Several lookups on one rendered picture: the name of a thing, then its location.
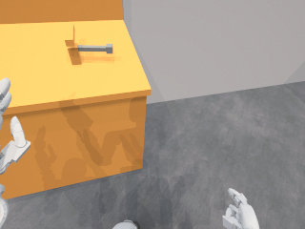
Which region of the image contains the tap lever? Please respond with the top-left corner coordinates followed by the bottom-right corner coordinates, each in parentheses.
top-left (77, 43), bottom-right (113, 54)

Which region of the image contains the right robot hand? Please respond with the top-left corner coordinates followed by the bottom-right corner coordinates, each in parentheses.
top-left (222, 188), bottom-right (260, 229)

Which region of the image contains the left robot hand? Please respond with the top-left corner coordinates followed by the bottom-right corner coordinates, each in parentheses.
top-left (0, 77), bottom-right (31, 175)

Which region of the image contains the counter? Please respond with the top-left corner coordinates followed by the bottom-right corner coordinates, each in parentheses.
top-left (0, 0), bottom-right (152, 199)

